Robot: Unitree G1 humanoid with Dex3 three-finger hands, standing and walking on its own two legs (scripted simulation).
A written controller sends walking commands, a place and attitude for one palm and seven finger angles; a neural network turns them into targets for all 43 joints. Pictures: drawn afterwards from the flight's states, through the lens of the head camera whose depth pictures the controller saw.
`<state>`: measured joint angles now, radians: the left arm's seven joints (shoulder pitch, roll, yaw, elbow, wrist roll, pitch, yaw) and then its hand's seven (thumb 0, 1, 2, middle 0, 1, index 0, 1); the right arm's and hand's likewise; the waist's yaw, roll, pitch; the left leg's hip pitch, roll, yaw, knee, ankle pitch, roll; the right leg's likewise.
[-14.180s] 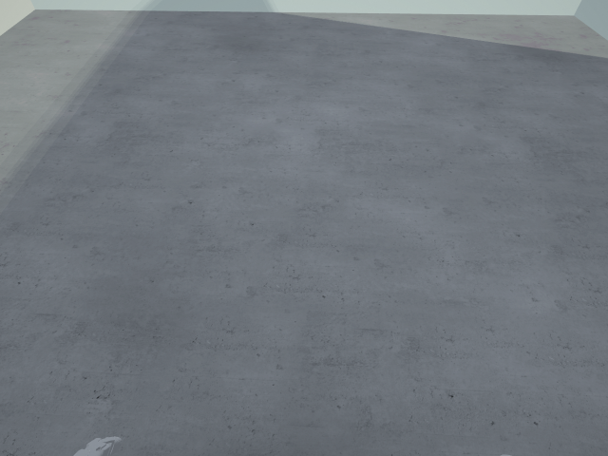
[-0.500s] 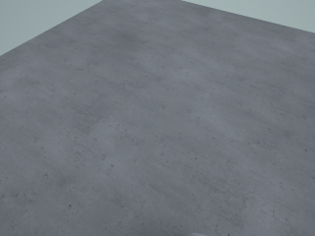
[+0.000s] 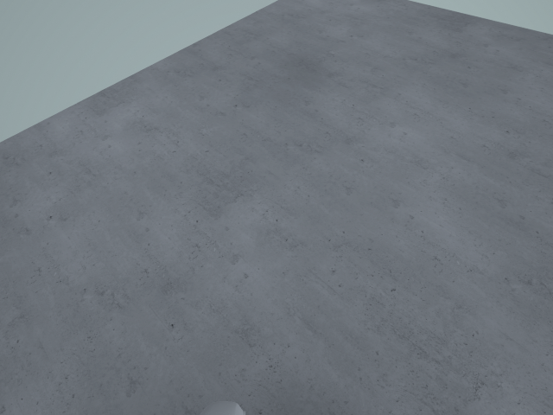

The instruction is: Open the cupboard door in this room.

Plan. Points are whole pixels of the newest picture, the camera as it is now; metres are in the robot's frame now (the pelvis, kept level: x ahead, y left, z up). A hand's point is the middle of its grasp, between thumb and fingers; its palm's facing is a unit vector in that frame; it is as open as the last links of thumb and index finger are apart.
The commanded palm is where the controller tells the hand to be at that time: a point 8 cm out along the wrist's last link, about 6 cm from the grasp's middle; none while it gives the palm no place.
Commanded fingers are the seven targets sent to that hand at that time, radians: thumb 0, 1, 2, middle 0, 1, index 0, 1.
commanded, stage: turn or walk to find it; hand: left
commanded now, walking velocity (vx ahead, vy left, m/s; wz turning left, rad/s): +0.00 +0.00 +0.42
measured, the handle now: out of the picture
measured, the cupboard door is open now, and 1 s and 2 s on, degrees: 0 0 0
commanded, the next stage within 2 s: none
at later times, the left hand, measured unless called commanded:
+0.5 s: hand out of the picture +0.01 +0.26 -0.17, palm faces +0.25 -0.94 -0.24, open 7.4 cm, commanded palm none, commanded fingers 0.00 0.90 0.90 -0.20 -0.30 -0.20 -0.30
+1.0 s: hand out of the picture -0.08 +0.19 -0.16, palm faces +0.46 -0.85 -0.27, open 7.4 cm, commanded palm none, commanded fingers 0.00 0.90 0.90 -0.20 -0.30 -0.20 -0.30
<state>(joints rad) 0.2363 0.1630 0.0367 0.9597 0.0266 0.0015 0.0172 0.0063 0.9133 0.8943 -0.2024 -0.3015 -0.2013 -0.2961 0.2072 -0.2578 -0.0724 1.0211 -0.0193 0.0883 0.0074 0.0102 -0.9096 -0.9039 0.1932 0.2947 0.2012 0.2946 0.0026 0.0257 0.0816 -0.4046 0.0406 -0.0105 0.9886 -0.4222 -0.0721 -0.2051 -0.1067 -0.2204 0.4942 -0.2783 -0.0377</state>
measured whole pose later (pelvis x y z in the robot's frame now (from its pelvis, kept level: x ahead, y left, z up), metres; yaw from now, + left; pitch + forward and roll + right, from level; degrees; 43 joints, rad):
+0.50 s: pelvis -0.03 +0.04 +0.00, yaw +12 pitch +0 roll +0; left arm 0.17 0.23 0.06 0.96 0.02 0.06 0.01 0.01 0.91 0.89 -0.20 -0.30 -0.20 -0.30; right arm 0.16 -0.19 -0.04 0.95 -0.02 0.03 -0.01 0.01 -0.90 -0.90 0.20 0.30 0.21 0.30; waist 0.00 -0.01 0.07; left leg -0.24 -0.03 -0.03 0.45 -0.21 0.04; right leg -0.42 -0.08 -0.02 0.94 -0.43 0.09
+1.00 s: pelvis -0.04 -0.01 +0.00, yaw +27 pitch +0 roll +3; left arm 0.23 0.16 0.04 0.95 0.03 0.00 0.01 0.01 0.91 0.89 -0.20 -0.30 -0.20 -0.30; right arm 0.21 -0.26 -0.07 1.02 -0.02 0.08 0.01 0.01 -0.91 -0.90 0.19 0.29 0.20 0.29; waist 0.00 0.02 0.09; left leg -0.39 0.04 0.00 0.94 -0.44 -0.07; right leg -0.22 -0.12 -0.21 0.51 -0.29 -0.02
